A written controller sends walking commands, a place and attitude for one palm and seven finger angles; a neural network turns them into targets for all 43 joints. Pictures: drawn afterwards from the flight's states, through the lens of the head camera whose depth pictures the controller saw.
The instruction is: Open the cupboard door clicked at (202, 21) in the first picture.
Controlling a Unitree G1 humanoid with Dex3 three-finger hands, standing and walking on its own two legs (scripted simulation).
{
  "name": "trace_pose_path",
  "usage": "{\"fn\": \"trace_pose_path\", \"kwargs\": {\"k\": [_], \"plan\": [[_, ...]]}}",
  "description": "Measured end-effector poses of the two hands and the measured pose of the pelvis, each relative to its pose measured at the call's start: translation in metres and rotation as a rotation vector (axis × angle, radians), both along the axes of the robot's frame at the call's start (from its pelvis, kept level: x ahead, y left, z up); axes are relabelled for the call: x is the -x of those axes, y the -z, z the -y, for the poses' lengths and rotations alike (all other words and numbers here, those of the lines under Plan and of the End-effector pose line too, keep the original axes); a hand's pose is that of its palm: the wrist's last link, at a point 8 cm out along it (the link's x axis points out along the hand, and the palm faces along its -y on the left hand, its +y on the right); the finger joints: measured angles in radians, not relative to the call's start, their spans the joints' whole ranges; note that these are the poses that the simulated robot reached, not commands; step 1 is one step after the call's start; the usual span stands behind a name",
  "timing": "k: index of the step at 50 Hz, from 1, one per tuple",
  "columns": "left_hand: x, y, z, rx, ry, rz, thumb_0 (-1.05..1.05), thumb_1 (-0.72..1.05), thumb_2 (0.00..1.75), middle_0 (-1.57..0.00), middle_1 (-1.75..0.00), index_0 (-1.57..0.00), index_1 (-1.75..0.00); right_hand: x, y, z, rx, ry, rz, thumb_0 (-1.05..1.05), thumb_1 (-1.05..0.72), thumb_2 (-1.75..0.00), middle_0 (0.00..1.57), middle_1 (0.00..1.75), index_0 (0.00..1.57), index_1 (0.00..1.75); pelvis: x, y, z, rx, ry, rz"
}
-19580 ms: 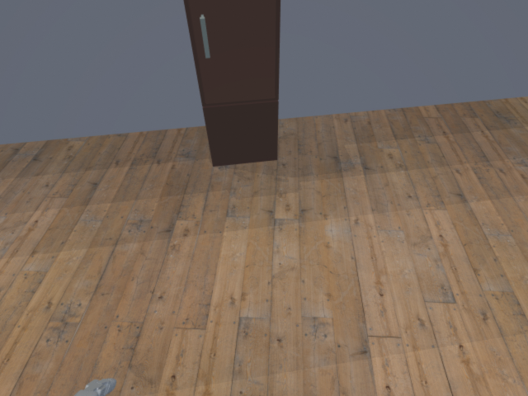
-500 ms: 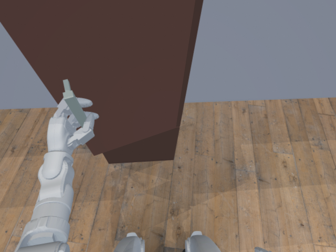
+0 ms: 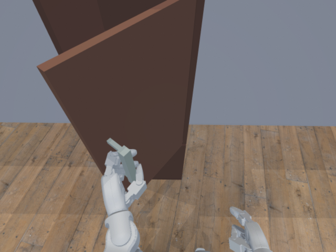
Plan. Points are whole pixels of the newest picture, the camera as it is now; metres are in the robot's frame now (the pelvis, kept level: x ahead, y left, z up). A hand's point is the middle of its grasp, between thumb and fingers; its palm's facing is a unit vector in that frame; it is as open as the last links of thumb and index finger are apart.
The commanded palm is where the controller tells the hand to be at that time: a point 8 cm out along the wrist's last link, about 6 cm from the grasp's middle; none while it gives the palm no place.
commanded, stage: open thumb and fingers to let go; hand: left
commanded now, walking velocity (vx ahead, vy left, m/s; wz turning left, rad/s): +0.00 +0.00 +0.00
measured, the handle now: (123, 163) +0.32 +0.12 +0.04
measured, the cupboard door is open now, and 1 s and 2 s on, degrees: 52 51 56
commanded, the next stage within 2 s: slide the hand sideways off the handle in 0.88 s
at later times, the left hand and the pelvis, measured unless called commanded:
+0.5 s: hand (141, 179) +0.28 +0.07 +0.03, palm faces +0.42 -0.91 -0.03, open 11.0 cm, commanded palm +0.23 +0.12 +0.03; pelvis -0.01 -0.02 -0.01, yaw +2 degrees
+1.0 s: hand (141, 183) +0.27 +0.07 +0.03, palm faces +0.31 -0.95 -0.03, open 15.5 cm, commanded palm +0.22 +0.11 +0.03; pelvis -0.02 +0.01 -0.01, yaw +1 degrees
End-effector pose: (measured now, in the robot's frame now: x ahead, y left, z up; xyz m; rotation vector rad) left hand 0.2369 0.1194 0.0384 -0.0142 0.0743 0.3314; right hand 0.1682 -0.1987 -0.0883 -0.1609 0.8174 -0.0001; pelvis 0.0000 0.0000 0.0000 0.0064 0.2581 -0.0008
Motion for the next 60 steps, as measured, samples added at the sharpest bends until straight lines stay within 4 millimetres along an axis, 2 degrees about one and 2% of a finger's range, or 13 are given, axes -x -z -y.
{"fn": "trace_pose_path", "kwargs": {"k": [9, 13, 18, 28, 34, 46, 51, 57, 60], "plan": [[-0.007, 0.01, 0.009, -0.064, -0.078, -0.003, 0.01, 0.68, 0.79, -0.34, -1.29, -0.35, -1.32, -0.003, 0.021, 0.029, 0.045, -0.036, -0.017, 0.01, -0.9, -0.9, 0.2, 0.3, 0.2, 0.3, 0.003, 0.01, 0.018, -0.01, -0.035, -0.025], [-0.008, 0.011, 0.009, -0.05, -0.101, -0.011, 0.01, 0.6, 0.77, -0.36, -1.3, -0.37, -1.31, 0.002, 0.028, 0.037, 0.047, -0.024, -0.042, 0.01, -0.91, -0.9, 0.2, 0.3, 0.2, 0.3, 0.004, 0.01, 0.023, -0.02, -0.038, -0.033], [-0.008, 0.008, 0.008, -0.049, -0.107, -0.006, 0.01, 0.37, 0.67, -0.36, -1.29, -0.36, -1.29, 0.011, 0.031, 0.043, 0.045, -0.009, -0.067, 0.01, -0.91, -0.9, 0.2, 0.3, 0.2, 0.3, 0.004, 0.008, 0.026, -0.027, -0.038, -0.034], [-0.002, 0.007, 0.004, -0.041, -0.088, 0.017, 0.01, -0.22, 0.42, -0.32, -1.23, -0.33, -1.22, 0.02, 0.031, 0.042, 0.05, 0.011, -0.065, 0.01, -0.91, -0.9, 0.2, 0.3, 0.2, 0.3, 0.009, 0.009, 0.02, -0.024, -0.031, -0.027], [0.0, 0.008, 0.002, -0.033, -0.065, 0.028, 0.0, -0.41, 0.34, -0.29, -1.09, -0.3, -1.09, 0.021, 0.026, 0.032, 0.056, 0.01, -0.04, 0.01, -0.91, -0.9, 0.2, 0.3, 0.2, 0.3, 0.014, 0.01, 0.011, -0.015, -0.025, -0.021], [0.001, 0.008, 0.002, -0.051, 0.004, 0.031, -0.01, -0.5, 0.3, -0.23, -0.6, -0.24, -0.59, 0.022, 0.018, 0.002, 0.037, -0.009, 0.012, 0.01, -0.9, -0.9, 0.2, 0.3, 0.2, 0.3, 0.023, 0.012, -0.008, 0.009, -0.016, -0.007], [0.002, 0.007, 0.0, -0.05, 0.034, 0.025, -0.01, -0.5, 0.3, -0.28, -0.48, -0.26, -0.52, 0.024, 0.017, -0.007, 0.024, -0.018, 0.015, 0.01, -0.9, -0.9, 0.2, 0.3, 0.2, 0.3, 0.025, 0.012, -0.013, 0.012, -0.014, -0.001], [0.015, 0.005, -0.007, -0.102, 0.418, 0.082, -0.01, -0.5, 0.3, -0.22, -0.38, -0.16, -0.41, 0.033, 0.018, -0.005, 0.029, -0.005, 0.017, 0.01, -0.9, -0.9, 0.2, 0.3, 0.21, 0.3, 0.03, 0.015, -0.019, 0.015, -0.018, 0.01], [0.02, 0.002, -0.007, -0.032, 0.483, 0.094, -0.01, -0.5, 0.3, -0.2, -0.35, -0.14, -0.37, 0.038, 0.017, -0.003, 0.035, 0.019, 0.027, 0.01, -0.9, -0.9, 0.2, 0.3, 0.21, 0.3, 0.032, 0.016, -0.024, 0.02, -0.015, 0.021]]}}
